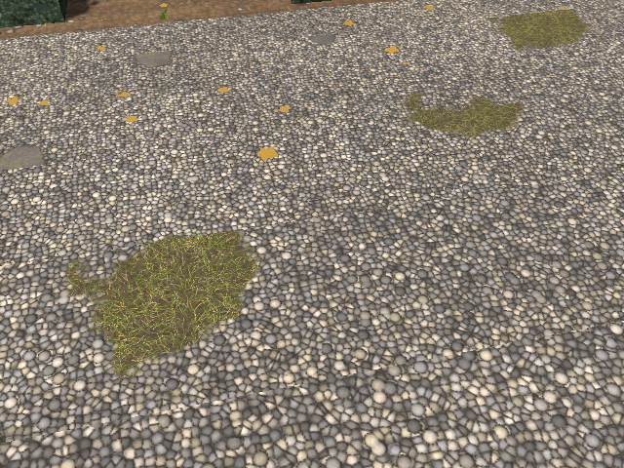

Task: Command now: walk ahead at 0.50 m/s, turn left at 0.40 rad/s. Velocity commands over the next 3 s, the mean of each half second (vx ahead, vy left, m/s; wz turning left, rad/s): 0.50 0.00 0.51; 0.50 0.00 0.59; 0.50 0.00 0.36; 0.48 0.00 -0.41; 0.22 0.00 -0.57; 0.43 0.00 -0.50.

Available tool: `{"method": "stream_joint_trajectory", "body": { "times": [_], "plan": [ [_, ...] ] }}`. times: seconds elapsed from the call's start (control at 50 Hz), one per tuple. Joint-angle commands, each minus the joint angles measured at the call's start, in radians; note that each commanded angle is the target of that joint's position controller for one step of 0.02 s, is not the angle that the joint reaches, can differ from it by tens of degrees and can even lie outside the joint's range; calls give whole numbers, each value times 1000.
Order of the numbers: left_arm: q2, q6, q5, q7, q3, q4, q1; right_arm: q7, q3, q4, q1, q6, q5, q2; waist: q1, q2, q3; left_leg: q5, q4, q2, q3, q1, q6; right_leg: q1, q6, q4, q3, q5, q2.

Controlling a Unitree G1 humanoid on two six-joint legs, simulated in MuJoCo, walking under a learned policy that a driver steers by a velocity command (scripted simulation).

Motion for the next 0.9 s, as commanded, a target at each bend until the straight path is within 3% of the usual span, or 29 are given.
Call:
{"method": "stream_joint_trajectory", "body": {
  "times": [0.02, 0.06, 0.1, 0.16, 0.18, 0.2, 0.22, 0.24, 0.26, 0.28, 0.3, 0.32, 0.36, 0.38, 0.4, 0.46, 0.5, 0.54, 0.56, 0.58, 0.6, 0.62, 0.64, 0.66, 0.7, 0.72, 0.78, 0.8, 0.9],
  "plan": [
    [-5, -6, 35, -11, -45, -10, 70, 13, 4, -65, -45, -9, -23, -21, -14, -48, 135, 125, -53, 36, -8, 25, 18, -107, -159, -73, 177, 156, -284],
    [36, 0, 26, -3, -51, 20, 143, 14, 0, -98, -135, -8, 5, -49, 23, -63, 188, 79, -111, 34, 35, 11, 18, -59, -146, -50, 180, 101, -297],
    [51, 3, -1, 10, -54, 41, 175, 14, -6, -107, -202, -2, 11, -69, 51, -35, 223, -9, -212, 36, 70, 12, 15, 11, -120, -9, 177, 128, -291],
    [98, 17, -36, 17, -40, 91, 222, 15, 2, -94, -249, -4, -9, -56, 73, -17, 259, -142, -348, 29, 110, 90, 5, 90, -98, 53, 162, 252, -282],
    [120, 24, -39, 17, -32, 99, 222, 8, 0, -73, -225, -7, -7, -62, 67, -5, 246, -160, -400, 20, 128, 149, 0, 121, -91, 107, 151, 368, -272],
    [131, 39, -19, 9, -30, 116, 198, -1, -5, -25, -96, -8, -7, -63, 7, 1, 221, -111, -445, 44, 95, 283, 9, 103, -59, 240, 149, 443, -280],
    [168, 42, -22, -11, -19, 98, 176, -24, -43, 58, 92, -28, 14, -142, -66, 98, 111, -37, -487, -51, 220, 532, 6, 80, -32, 405, 47, 598, -187],
    [152, 51, 41, -45, -32, 113, 172, -32, -82, 141, 366, -41, 14, -207, -178, 101, 43, 168, -427, -28, 193, 977, 76, -205, 36, 638, 25, 538, -193],
    [-19, 42, 37, -85, -64, 104, 284, -15, -115, 187, 620, -23, 5, -312, -184, 197, -275, 673, 6, 140, 11, 1566, 339, -557, 139, 1113, 15, -154, -75],
    [52, 34, -1, -123, -60, 19, 141, -8, -115, 215, 701, -13, 22, -313, -290, 127, -491, 725, 61, 267, -215, 1786, 443, -728, 176, 1344, 120, -340, -42],
    [129, 13, -49, -123, -28, -104, -172, -23, -113, 230, 738, -15, 37, -279, -389, 76, -312, 371, -59, 287, -339, 1702, 416, -1030, 189, 1422, 132, -367, -25],
    [128, -15, -62, -102, -31, -171, -322, -27, -104, 203, 632, -10, 49, -248, -361, -16, -166, -4, -177, 278, -324, 1441, 355, -1085, 138, 1337, 171, -310, -98],
    [130, -38, -4, -33, -22, -177, -295, -16, -31, 84, 255, -30, 44, -94, -119, -112, 67, -182, -386, 239, -251, 680, 288, -745, 48, 755, 260, 19, -219],
    [102, -23, -9, -19, -20, -141, -245, -7, -17, 24, 109, -45, 45, -73, -49, -65, 146, -178, -515, 204, -179, 337, 300, -498, 33, 484, 237, 114, -235],
    [75, 1, -11, -18, -24, -138, -222, 6, -28, 14, 65, -53, 53, -135, -1, 27, 141, -246, -539, 150, -156, 211, 310, -364, 40, 379, 202, 156, -213],
    [56, 45, -54, -32, -56, -154, -222, 42, -65, 4, 78, -73, 50, -223, -4, -7, 87, -395, -541, 98, -186, 130, 256, -157, 47, 118, 175, 402, -158],
    [106, 37, -45, -24, -48, -161, -280, 64, -75, -3, 100, -66, 42, -212, -30, -29, 72, -478, -460, 75, -201, 187, 225, -132, 36, 32, 168, 537, -120],
    [182, 13, -30, -17, -21, -176, -337, 60, -70, -20, 135, -56, 33, -181, -43, -28, 53, -525, -351, 31, -203, 235, 175, -102, 10, 49, 158, 510, -102],
    [224, -4, -28, -12, -3, -174, -321, 53, -67, -27, 147, -59, 24, -166, -27, -40, 32, -554, -282, 2, -202, 230, 136, -20, -20, 59, 142, 513, -101],
    [279, -23, -37, -4, 21, -145, -191, 48, -58, -60, 103, -70, 18, -138, 48, -79, -15, -562, -129, -61, -168, 130, 79, 178, -73, 72, 172, 501, -135],
    [349, -31, -49, 5, 35, -124, -10, 39, -34, -92, 185, -74, 20, -24, 73, -302, -228, -859, 193, -232, -13, 49, -20, 467, -267, -62, 471, 612, -359],
    [322, -20, -52, -8, 16, -112, 74, 31, -28, -100, 229, -78, 33, -3, 60, -411, -313, -1097, 462, -238, -20, -137, -36, 568, -368, -241, 876, 356, -507],
    [277, -24, -51, -10, 16, -109, 16, 12, -42, -74, 168, -72, 34, -69, 64, -271, -81, -992, 570, -160, -65, -242, -14, 363, -274, -310, 858, -3, -463],
    [215, -17, -70, -8, -1, -139, -130, -19, -43, -48, 161, -66, 35, -81, 6, -196, -19, -889, 587, -98, -38, -205, -2, 189, -209, -340, 725, -167, -431],
    [115, -11, -74, 10, -30, -152, -221, -48, -32, -36, 174, -56, 8, -52, -55, -124, -28, -797, 509, -9, -31, -39, -8, 44, -187, -380, 570, 53, -404],
    [106, -14, -72, 24, -31, -155, -252, -42, -22, -50, 142, -52, -1, -31, -74, -101, -16, -800, 465, 17, -30, 20, -23, -6, -174, -411, 508, 161, -396],
    [138, -29, -46, 53, -11, -144, -256, 0, -19, -88, 39, -50, 40, -37, -48, -82, -14, -684, 324, 26, 9, 48, -56, 23, -171, -468, 289, 391, -351],
    [140, -31, -36, 53, -6, -137, -245, 10, -20, -95, 20, -54, 51, -42, -47, -80, 0, -616, 273, 30, 19, 44, -59, 28, -175, -472, 225, 491, -346],
    [165, -21, -8, 13, 5, -82, -142, 51, -23, -124, 12, -31, 33, -53, -51, -102, 34, -464, 201, 9, 74, 159, -46, -34, -172, -433, 22, 638, -320]
  ]
}}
